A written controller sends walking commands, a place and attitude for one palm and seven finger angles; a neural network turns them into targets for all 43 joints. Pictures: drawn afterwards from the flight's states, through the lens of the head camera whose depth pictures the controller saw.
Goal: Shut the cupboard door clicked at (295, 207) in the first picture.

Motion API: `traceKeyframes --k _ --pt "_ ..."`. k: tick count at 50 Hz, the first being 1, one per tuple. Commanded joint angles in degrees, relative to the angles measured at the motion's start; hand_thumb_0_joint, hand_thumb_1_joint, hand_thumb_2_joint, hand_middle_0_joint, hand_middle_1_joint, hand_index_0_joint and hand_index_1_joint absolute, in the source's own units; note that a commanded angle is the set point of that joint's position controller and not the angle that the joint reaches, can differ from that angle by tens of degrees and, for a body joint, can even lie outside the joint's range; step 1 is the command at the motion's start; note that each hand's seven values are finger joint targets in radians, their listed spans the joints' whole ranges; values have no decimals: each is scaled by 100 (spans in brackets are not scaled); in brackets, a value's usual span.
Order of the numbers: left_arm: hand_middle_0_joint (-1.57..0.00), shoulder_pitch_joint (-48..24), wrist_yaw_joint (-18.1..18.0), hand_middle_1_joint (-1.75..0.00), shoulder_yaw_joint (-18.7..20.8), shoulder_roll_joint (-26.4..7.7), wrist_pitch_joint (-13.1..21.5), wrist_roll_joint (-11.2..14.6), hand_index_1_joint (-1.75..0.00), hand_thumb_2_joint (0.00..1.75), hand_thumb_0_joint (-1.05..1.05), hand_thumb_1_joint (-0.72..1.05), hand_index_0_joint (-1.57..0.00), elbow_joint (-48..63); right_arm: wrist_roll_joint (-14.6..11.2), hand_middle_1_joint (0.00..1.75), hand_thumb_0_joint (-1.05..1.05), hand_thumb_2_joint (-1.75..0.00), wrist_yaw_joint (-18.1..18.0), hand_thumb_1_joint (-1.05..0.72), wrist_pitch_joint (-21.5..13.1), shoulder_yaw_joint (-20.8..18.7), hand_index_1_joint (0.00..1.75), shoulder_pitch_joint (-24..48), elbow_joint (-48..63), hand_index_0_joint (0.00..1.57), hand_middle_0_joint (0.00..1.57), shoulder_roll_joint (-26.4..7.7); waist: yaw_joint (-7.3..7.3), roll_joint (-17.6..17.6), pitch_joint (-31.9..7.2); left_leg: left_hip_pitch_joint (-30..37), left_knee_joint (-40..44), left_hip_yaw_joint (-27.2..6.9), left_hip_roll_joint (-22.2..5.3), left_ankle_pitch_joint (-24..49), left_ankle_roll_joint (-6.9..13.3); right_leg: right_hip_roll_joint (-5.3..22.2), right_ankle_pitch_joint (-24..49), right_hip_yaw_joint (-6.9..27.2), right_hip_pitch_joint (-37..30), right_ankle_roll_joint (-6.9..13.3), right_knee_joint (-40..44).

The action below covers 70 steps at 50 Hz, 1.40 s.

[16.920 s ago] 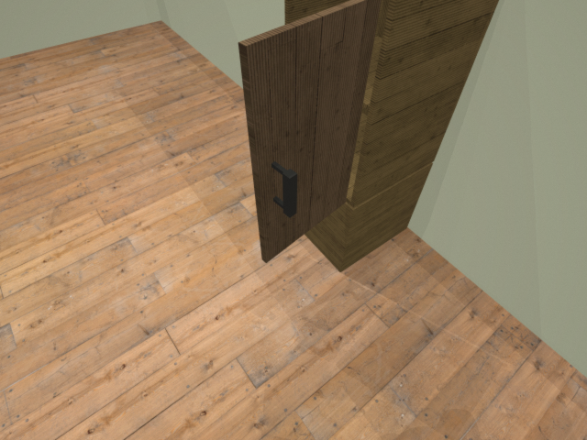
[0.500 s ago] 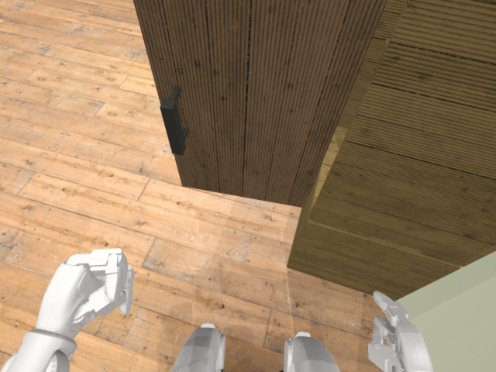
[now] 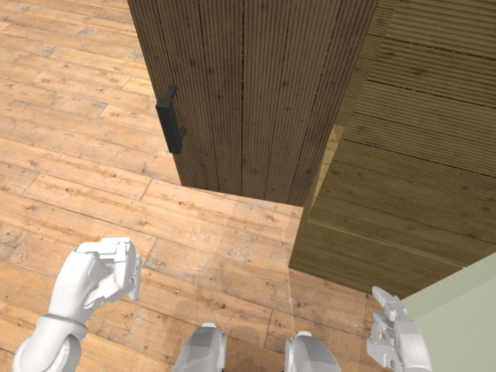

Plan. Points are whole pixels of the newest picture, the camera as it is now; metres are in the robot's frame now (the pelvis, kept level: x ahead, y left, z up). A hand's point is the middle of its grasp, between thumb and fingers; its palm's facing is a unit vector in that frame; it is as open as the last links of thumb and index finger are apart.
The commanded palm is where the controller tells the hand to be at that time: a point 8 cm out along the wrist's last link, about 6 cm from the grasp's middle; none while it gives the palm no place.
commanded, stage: bring the fist close to the handle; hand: left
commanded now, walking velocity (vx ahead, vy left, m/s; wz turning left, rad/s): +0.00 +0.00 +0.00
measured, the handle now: (174, 120) +0.54 +0.18 +0.05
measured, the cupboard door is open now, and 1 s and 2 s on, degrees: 98 98 89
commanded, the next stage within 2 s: push the door shut along its arc in 1.24 s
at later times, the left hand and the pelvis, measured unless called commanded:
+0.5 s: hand (160, 208) +0.35 +0.17 +0.05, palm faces -0.15 -0.99 -0.04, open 3.1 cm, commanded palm +0.34 +0.21 +0.05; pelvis +0.00 +0.01 +0.01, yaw -1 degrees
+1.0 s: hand (179, 159) +0.44 +0.15 +0.06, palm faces -0.13 -0.99 -0.04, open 3.1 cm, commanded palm +0.41 +0.21 +0.05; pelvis +0.00 +0.00 +0.01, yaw -1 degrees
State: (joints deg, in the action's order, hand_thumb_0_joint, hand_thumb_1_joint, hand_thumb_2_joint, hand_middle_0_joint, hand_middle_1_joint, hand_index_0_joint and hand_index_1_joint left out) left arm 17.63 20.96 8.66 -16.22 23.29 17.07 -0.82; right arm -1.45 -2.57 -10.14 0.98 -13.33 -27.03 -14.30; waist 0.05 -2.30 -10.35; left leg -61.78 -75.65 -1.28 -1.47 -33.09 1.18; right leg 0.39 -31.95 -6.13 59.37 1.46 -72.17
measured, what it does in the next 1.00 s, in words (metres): stands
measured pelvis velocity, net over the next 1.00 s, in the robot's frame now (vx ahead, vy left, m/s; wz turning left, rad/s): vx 0.00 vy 0.00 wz -0.03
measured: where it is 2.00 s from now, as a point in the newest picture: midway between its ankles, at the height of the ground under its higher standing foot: outside the picture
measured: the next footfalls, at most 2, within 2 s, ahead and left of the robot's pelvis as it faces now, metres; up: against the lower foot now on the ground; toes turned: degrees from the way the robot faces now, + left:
none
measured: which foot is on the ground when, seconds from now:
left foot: down 0.00-1.00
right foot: down 0.00-1.00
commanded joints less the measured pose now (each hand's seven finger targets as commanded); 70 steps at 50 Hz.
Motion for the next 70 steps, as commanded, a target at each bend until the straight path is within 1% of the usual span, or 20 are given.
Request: traceKeyframes --k 1,4,7,10,11,14,17,24,28,31,34,42,45,49,56,61,64,66,67,70 --pt "-130 -1464 12 -150 451 -809 226 83 -150 90 0 90 -130 856 -25 30 0 -90 -108 -90 -267 -313 30 7 697 20 20 -858 -223 -128 -1390 953 1139 -170 139 1087 53 -168 618 503 -947 40 1169" --pt "-130 -1521 -2 -150 596 -946 43 77 -150 90 0 90 -130 670 -36 30 0 -90 -89 -90 -231 -317 30 -37 677 20 20 -872 -128 -239 -1679 1169 1235 -158 139 1440 40 -179 1011 456 -1165 54 1143" --pt "-130 -1618 -91 -150 449 -753 -57 44 -150 90 0 90 -130 640 -30 30 0 -90 -27 -90 -182 -323 30 -82 671 20 20 -836 -112 -253 -1873 1446 1358 -158 129 1826 16 -150 1479 380 -1305 30 1113" --pt "-130 -1788 -217 -150 476 -743 -99 -33 -150 90 0 90 -130 250 -17 30 0 -90 8 -90 -98 -325 30 -139 618 20 20 -849 -146 -56 -1717 1331 1375 -134 116 1885 7 -149 1592 364 -1315 16 1121" --pt "-130 -2096 -258 -150 339 -626 -78 -68 -150 90 0 90 -130 139 -16 30 0 -90 20 -90 -77 -321 30 -135 579 20 20 -845 -243 -5 -1600 1311 1388 -146 116 1749 8 -148 1489 359 -1205 2 1147" --pt "-130 -2706 -386 -150 448 -753 18 -152 -150 90 0 90 -130 -304 -16 30 0 -90 15 -90 -8 -329 30 -184 481 20 20 -885 -276 80 -1370 1186 1432 -151 120 1445 12 -151 1162 388 -1124 30 1235" --pt "-130 -3260 -422 -150 320 -673 189 -248 -150 90 0 90 -130 -400 0 30 0 -90 29 -90 23 -348 30 -178 407 20 20 -887 -274 -125 -1701 1461 1489 -158 113 1601 1 -121 1319 398 -1124 38 1193" --pt "-130 -4146 -448 -150 435 -804 329 -321 -150 90 0 90 -130 -1168 4 30 0 -90 50 -90 167 -366 30 -305 200 20 20 -919 -284 -218 -1965 1726 1538 -176 93 1956 -33 -130 1619 382 -1151 54 1151" --pt "-130 -4884 -514 -150 238 -615 306 -414 -150 90 0 90 -130 -1778 0 30 0 -90 76 -90 270 -386 30 -388 50 20 20 -930 -442 -75 -1819 1765 1549 -193 68 1860 -36 -105 1575 388 -946 20 1240" --pt "-130 -5394 -584 -150 503 -892 362 -475 -150 90 0 90 -130 -2278 23 30 0 -90 74 -90 360 -378 30 -459 -41 20 20 -948 -434 109 -1910 1623 1533 -181 86 1757 -21 -103 1558 426 -1083 17 1239" --pt "-130 -5771 -608 -150 661 -1082 460 -521 -150 90 0 90 -130 -2575 42 30 0 -90 82 -90 432 -367 30 -527 -70 20 20 -943 -406 -67 -2134 1608 1467 -126 119 1940 -8 -108 1758 471 -1208 33 1196" --pt "-130 -7194 -510 -150 715 -1214 610 -635 -150 90 0 90 -130 -3755 74 30 0 -90 119 -90 630 -361 30 -778 -338 20 20 -954 -666 5 -2179 1401 1328 -106 115 1884 23 -112 1849 554 -1123 -4 1208" --pt "-130 -6728 -435 -150 954 -1394 655 -621 -150 90 0 90 -130 -3876 78 30 0 -90 162 -90 697 -376 30 -833 -251 20 20 -963 -445 -70 -2549 1479 1352 -53 135 2158 9 -116 2112 557 -1408 26 1148" --pt "-130 -6276 -354 -150 999 -1375 682 -533 -150 90 0 90 -130 -3742 54 30 0 -90 221 -90 794 -405 30 -894 -162 20 20 -951 -399 94 -2587 1439 1370 -3 141 2414 41 -146 2449 572 -1670 17 1173" --pt "-130 -6922 -429 -150 925 -1385 873 -572 -150 90 0 90 -130 -3578 58 30 0 -90 161 -90 858 -398 30 -852 -259 20 20 -929 -593 167 -2203 1295 1431 0 135 1787 65 -130 1900 631 -1476 -26 1341" --pt "-130 -7059 -395 -150 672 -1165 991 -609 -150 90 0 90 -130 -3568 82 30 0 -90 154 -90 812 -411 30 -837 -348 20 20 -949 -592 -332 -2441 1860 1454 -112 109 1995 11 -136 1867 525 -1094 22 1263" --pt "-130 -6875 -398 -150 603 -1064 907 -602 -150 90 0 90 -130 -3654 77 30 0 -90 177 -90 828 -429 30 -878 -320 20 20 -968 -569 -349 -2408 2031 1479 -167 92 2236 -13 -157 1945 454 -990 46 1230" --pt "-130 -6865 -438 -150 593 -1029 826 -614 -150 90 0 90 -130 -3829 68 30 0 -90 190 -90 867 -428 30 -840 -333 20 20 -973 -611 -81 -2221 1851 1511 -164 78 2035 -11 -136 1845 454 -979 11 1281" --pt "-130 -6807 -480 -150 670 -1101 810 -635 -150 90 0 90 -130 -3831 71 30 0 -90 197 -90 886 -423 30 -830 -307 20 20 -974 -548 -90 -2214 1755 1528 -142 96 1961 -8 -134 1814 473 -1063 16 1290" --pt "-130 -7250 -505 -150 695 -1244 849 -703 -150 90 0 90 -130 -3830 85 30 0 -90 182 -90 901 -406 30 -810 -321 20 20 -972 -663 -48 -2213 1682 1434 -122 103 1925 17 -129 1860 513 -1046 3 1260"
